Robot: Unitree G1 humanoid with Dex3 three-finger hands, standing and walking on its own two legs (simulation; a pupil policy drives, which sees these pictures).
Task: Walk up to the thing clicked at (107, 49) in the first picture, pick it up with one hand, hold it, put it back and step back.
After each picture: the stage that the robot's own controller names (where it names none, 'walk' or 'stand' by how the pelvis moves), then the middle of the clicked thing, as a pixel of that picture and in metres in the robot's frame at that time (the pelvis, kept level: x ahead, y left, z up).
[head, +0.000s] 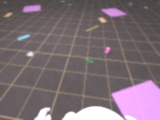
stand; (107, 50) +1.49 -0.46 -0.72
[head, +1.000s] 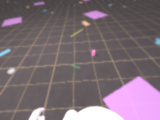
walk; (93, 53) +1.41 -0.04 -0.69
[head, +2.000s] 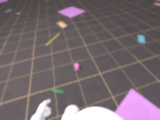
walk; (76, 66) +0.88 +0.23 -0.71
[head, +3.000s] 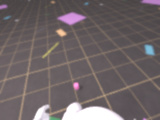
walk; (76, 86) +0.54 +0.21 -0.71
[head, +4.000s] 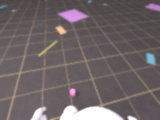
stand; (72, 92) +0.42 +0.18 -0.70
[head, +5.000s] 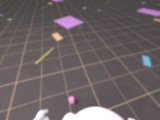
stand; (71, 100) +0.36 +0.19 -0.72
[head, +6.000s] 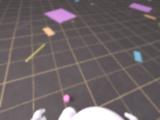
stand; (66, 98) +0.32 +0.21 -0.71
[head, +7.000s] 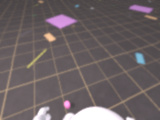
stand; (67, 104) +0.29 +0.23 -0.73
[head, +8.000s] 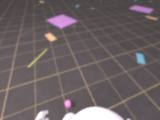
stand; (67, 104) +0.29 +0.22 -0.73
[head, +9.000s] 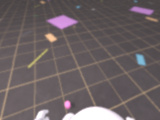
stand; (67, 104) +0.29 +0.22 -0.73
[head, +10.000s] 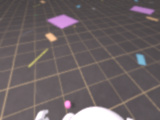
stand; (67, 104) +0.29 +0.22 -0.73
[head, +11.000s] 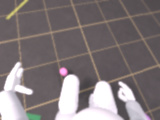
go down; (63, 72) +0.35 +0.24 -0.43
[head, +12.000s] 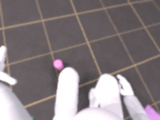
go down; (58, 65) +0.37 +0.28 -0.31
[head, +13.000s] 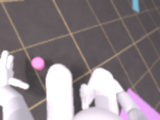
close in; (38, 64) +0.33 +0.31 -0.23
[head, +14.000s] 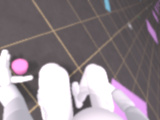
close; (20, 67) +0.33 +0.31 -0.20
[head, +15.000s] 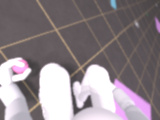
lift; (21, 67) +0.31 +0.32 -0.21
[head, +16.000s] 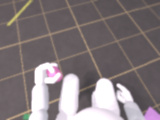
lift; (55, 74) +0.29 +0.24 -0.04
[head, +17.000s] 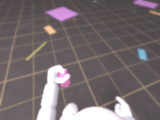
hold; (63, 78) +0.31 +0.17 +0.00
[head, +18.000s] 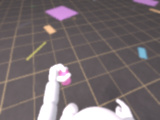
hold; (64, 77) +0.32 +0.17 -0.02
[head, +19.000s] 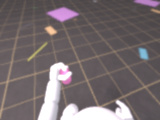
hold; (65, 75) +0.33 +0.17 -0.01
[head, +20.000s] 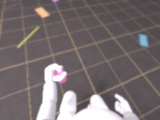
crouch; (60, 75) +0.33 +0.19 -0.07
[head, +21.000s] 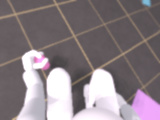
lower; (42, 62) +0.37 +0.29 -0.16
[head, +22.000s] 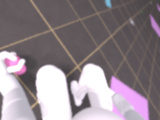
lower; (16, 65) +0.35 +0.33 -0.22
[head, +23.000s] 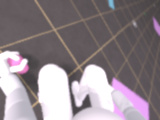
lower; (18, 64) +0.34 +0.33 -0.22
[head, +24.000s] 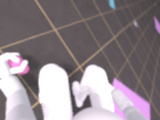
lower; (19, 65) +0.33 +0.33 -0.21
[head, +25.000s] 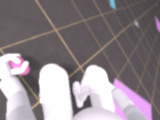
lower; (20, 66) +0.32 +0.33 -0.21
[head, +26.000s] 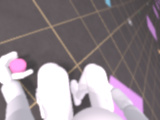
open; (18, 67) +0.32 +0.31 -0.21
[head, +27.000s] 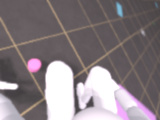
stand; (34, 66) +0.31 +0.30 -0.21
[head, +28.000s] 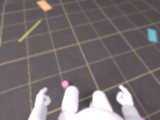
walk; (65, 84) +0.33 +0.24 -0.54
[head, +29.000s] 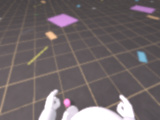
stand; (67, 103) +0.31 +0.22 -0.66
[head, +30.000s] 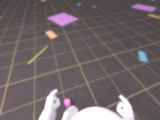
stand; (67, 102) +0.31 +0.22 -0.67
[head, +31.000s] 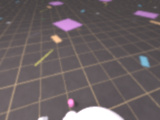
stand; (71, 103) +0.34 +0.20 -0.72
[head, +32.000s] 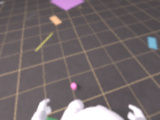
walk; (73, 86) +0.39 +0.21 -0.70
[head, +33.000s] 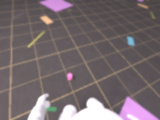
walk; (69, 76) +0.59 +0.17 -0.71
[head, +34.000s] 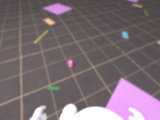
stand; (70, 63) +0.91 +0.29 -0.70
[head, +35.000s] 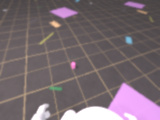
stand; (73, 65) +0.93 +0.24 -0.72
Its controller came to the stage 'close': yes
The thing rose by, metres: 0.70
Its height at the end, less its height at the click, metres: +0.00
